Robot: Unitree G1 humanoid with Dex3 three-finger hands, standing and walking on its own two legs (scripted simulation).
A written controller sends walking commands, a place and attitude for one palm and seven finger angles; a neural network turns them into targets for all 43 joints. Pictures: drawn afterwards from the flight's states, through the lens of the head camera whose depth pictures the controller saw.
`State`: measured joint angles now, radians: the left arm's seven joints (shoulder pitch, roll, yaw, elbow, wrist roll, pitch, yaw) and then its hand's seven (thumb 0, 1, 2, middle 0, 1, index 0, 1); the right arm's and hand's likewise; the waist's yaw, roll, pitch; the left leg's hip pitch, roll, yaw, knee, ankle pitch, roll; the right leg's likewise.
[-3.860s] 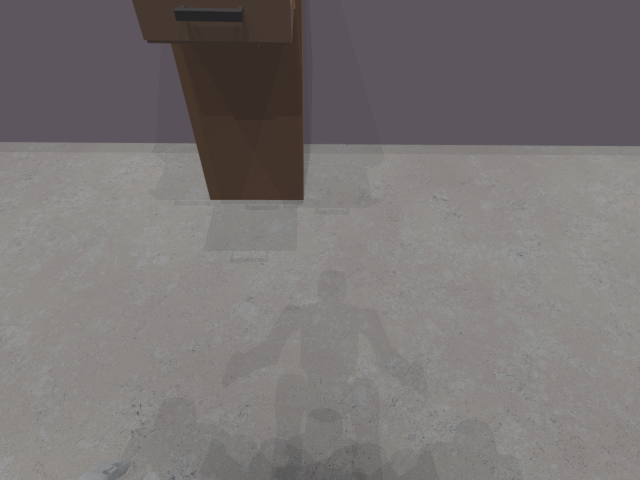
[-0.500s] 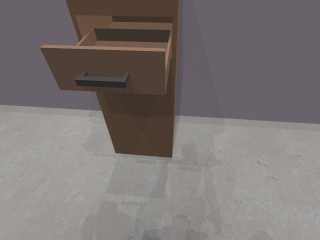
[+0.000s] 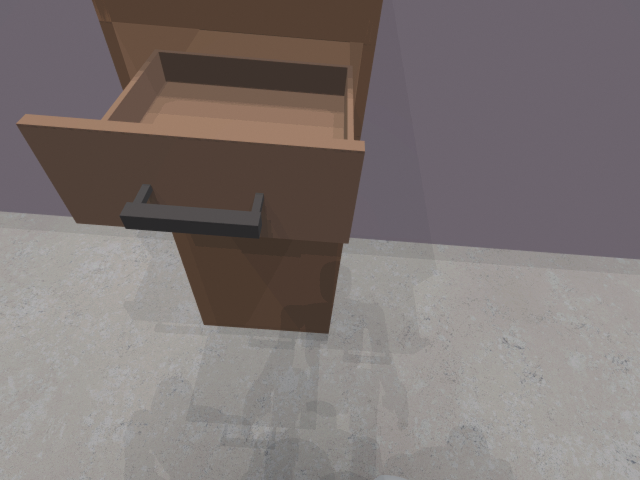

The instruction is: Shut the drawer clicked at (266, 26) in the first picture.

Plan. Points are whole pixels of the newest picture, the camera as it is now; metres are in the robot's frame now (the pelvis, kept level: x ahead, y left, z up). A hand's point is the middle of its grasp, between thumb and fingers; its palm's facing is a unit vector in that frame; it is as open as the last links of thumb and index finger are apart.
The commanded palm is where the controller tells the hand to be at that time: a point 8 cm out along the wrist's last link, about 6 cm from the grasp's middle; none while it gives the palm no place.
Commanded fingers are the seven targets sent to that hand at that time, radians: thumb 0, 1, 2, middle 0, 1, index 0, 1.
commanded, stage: take the last steps up to it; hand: left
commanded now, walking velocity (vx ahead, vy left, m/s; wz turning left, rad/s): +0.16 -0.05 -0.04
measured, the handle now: (197, 208) +0.39 +0.19 +0.13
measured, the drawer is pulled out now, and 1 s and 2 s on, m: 0.28 0.28 0.28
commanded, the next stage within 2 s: come to a stop and stand still in 0.04 s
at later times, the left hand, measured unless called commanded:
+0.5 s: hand (223, 468) +0.17 +0.14 -0.16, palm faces +0.07 -0.97 -0.22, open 7.2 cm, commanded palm none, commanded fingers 0.00 0.90 0.90 -0.20 -0.30 -0.20 -0.30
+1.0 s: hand out of the picture -0.02 +0.20 -0.17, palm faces +0.04 -0.98 -0.18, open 7.4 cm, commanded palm none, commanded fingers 0.00 0.90 0.90 -0.20 -0.30 -0.20 -0.30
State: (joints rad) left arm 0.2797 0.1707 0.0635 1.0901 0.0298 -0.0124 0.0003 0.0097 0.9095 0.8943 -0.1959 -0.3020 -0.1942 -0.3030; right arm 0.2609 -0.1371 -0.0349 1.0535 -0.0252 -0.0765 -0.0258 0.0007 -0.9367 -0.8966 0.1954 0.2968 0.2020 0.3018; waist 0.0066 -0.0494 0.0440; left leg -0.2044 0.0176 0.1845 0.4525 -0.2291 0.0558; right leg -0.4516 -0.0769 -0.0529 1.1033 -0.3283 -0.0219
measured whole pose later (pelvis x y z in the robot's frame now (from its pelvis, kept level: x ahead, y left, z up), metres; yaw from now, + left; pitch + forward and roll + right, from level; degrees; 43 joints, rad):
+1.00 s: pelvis +0.03 +0.01 +0.01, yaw +0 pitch +1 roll +0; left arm 0.34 0.20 0.06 1.13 0.03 0.07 0.01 0.01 0.91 0.89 -0.19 -0.30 -0.19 -0.30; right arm 0.30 -0.12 -0.02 1.07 -0.03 -0.02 -0.05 0.01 -0.92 -0.90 0.20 0.30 0.20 0.30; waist 0.00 -0.06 0.02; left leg -0.17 0.00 0.09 0.33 -0.17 0.03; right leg -0.34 -0.03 0.00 0.86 -0.37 0.04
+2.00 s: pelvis +0.01 +0.00 -0.01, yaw +1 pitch -3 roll -1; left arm 0.34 0.14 0.00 1.10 0.02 0.00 0.05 0.01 0.91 0.89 -0.20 -0.30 -0.20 -0.30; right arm 0.27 -0.16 -0.01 1.05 -0.02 -0.01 -0.03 0.02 -0.94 -0.90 0.19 0.30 0.20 0.30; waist 0.02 -0.01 0.01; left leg -0.24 0.00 0.06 0.56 -0.27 0.05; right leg -0.16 -0.01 -0.06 0.50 -0.30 0.00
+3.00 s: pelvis +0.06 -0.01 +0.00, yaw +0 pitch +0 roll -1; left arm 0.32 0.14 0.03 1.08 0.04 0.01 0.00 0.01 0.91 0.89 -0.20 -0.30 -0.20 -0.30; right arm 0.37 -0.10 0.00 1.11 -0.04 -0.07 -0.04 0.01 -0.91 -0.90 0.20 0.30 0.20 0.30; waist -0.02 -0.04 0.03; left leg -0.16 0.01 0.09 0.45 -0.29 0.05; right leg -0.46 -0.03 -0.07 0.97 -0.39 -0.03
